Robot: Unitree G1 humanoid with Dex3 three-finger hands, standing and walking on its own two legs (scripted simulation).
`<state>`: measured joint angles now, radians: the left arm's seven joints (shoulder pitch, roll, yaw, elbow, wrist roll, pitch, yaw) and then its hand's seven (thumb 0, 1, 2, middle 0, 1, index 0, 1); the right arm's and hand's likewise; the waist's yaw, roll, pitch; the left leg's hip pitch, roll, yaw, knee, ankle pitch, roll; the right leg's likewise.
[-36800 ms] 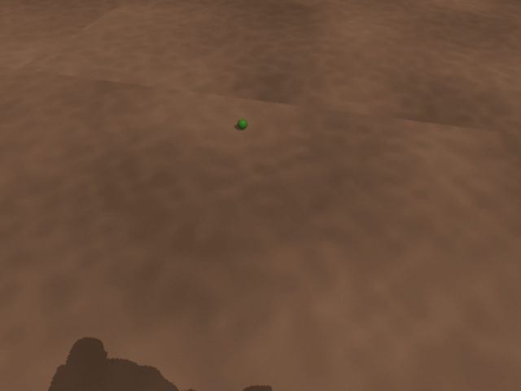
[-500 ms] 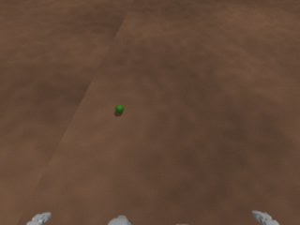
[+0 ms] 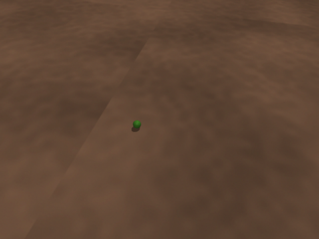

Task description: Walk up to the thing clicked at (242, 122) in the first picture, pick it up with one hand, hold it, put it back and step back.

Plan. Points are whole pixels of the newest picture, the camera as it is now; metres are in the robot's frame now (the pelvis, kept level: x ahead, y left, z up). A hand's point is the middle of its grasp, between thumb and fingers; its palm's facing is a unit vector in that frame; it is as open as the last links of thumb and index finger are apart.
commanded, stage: step back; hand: left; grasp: from above
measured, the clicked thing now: (137, 124) +1.11 +0.21 -0.73
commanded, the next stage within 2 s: stand in 0.74 s
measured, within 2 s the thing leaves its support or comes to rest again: neither
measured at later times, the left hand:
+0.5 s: hand out of the picture +0.10 +0.27 -0.16, palm faces +0.03 -0.94 -0.34, open 7.4 cm
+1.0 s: hand out of the picture +0.15 +0.25 -0.14, palm faces -0.03 -0.94 -0.33, open 7.4 cm
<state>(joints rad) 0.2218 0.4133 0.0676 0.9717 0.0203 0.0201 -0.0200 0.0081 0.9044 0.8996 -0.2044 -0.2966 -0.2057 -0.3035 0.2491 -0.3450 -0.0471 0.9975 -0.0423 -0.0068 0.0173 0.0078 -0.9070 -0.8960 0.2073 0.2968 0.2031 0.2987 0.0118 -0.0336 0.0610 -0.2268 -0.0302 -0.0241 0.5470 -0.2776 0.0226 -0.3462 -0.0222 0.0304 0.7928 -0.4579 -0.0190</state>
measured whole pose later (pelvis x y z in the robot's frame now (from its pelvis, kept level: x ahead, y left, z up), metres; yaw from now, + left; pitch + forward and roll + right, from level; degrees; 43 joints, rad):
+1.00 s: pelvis +0.05 +0.01 +0.02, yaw -1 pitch -2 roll +0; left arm 0.06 0.34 0.00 1.12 0.00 -0.02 0.00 0.01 0.90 0.90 -0.20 -0.30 -0.21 -0.30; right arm 0.04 -0.34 -0.02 1.12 0.00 -0.01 0.01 0.00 -0.91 -0.90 0.21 0.30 0.20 0.30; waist 0.00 0.00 0.06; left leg -0.13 0.01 0.01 0.34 -0.17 -0.01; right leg -0.07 -0.02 0.01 0.33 -0.21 0.02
